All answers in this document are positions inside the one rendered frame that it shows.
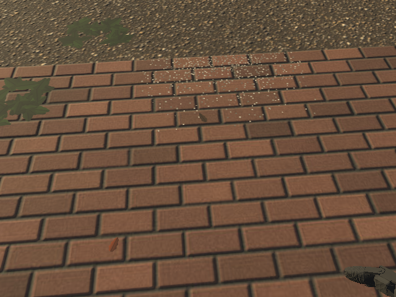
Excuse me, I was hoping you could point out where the right robot hand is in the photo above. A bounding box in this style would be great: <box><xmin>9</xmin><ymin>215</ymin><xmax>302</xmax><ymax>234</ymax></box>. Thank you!
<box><xmin>344</xmin><ymin>265</ymin><xmax>396</xmax><ymax>297</ymax></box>

